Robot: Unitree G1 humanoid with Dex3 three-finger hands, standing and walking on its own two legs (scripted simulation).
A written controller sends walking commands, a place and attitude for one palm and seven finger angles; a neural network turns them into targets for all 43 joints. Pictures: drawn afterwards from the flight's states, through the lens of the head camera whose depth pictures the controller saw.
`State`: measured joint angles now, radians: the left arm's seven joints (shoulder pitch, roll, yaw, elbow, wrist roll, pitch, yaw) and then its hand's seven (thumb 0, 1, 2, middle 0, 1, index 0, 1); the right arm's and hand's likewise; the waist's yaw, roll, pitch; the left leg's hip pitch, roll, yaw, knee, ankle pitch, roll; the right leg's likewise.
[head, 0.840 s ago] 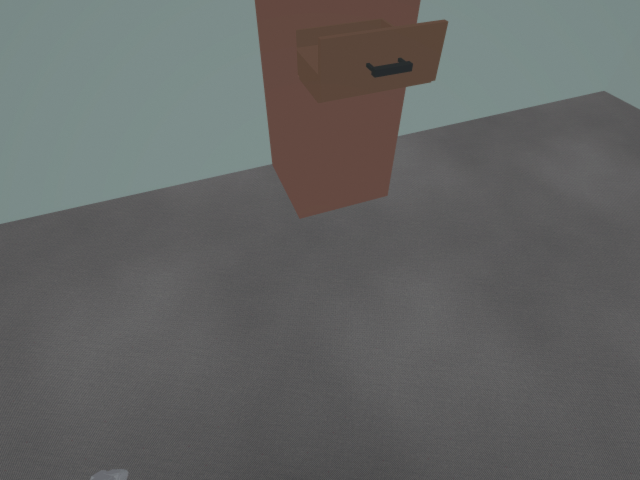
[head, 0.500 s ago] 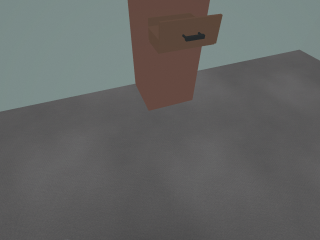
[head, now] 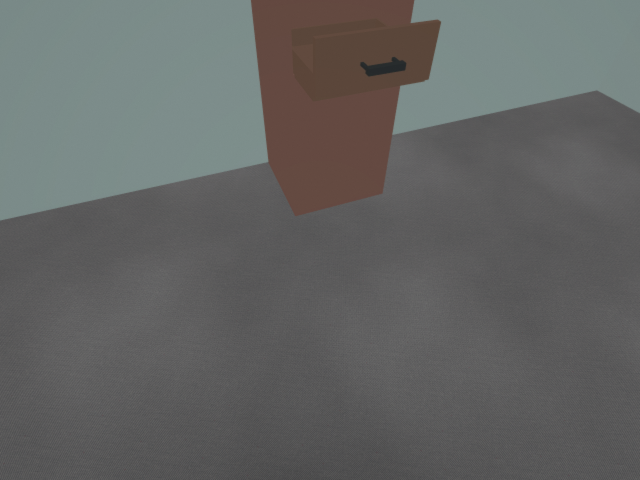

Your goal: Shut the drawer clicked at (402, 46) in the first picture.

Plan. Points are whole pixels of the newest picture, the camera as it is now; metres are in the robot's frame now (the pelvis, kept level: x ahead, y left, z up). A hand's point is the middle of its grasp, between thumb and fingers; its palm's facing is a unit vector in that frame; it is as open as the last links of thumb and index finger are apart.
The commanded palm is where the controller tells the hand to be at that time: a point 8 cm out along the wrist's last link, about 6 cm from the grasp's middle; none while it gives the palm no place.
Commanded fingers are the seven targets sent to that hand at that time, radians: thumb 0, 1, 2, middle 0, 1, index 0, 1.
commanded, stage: look at it before walking up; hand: left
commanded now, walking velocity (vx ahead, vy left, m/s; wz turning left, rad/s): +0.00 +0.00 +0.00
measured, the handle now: (382, 65) +1.23 -0.12 -0.02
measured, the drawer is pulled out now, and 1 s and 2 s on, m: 0.20 0.20 0.20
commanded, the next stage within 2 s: walk to a spot facing it in 0.60 s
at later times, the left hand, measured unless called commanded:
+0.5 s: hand out of the picture +0.07 +0.25 -0.15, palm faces -0.04 -0.94 -0.33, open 7.4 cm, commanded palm none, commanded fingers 0.00 0.90 0.90 -0.20 -0.30 -0.20 -0.30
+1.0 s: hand out of the picture +0.06 +0.22 -0.17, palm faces -0.12 -0.95 -0.28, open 7.4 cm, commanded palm none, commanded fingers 0.00 0.90 0.90 -0.20 -0.30 -0.20 -0.30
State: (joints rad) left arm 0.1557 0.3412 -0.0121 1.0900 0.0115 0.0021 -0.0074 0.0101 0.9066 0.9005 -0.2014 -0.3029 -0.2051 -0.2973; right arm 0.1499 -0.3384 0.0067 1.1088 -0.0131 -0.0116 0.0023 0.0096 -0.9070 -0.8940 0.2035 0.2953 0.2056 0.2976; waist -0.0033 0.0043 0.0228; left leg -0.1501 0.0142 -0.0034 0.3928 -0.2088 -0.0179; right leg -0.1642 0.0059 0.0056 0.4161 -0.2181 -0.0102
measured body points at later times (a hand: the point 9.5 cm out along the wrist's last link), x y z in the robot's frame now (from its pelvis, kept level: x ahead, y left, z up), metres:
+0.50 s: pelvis +0.00 +0.00 +0.00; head +0.00 +0.00 +0.45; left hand +0.08 +0.30 -0.13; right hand +0.07 -0.30 -0.13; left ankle +0.00 +0.13 -0.74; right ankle +0.01 -0.11 -0.74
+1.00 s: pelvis -0.01 +0.00 -0.01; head +0.01 -0.01 +0.44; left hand +0.07 +0.27 -0.15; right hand +0.05 -0.27 -0.15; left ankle +0.00 +0.13 -0.74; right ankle +0.01 -0.11 -0.74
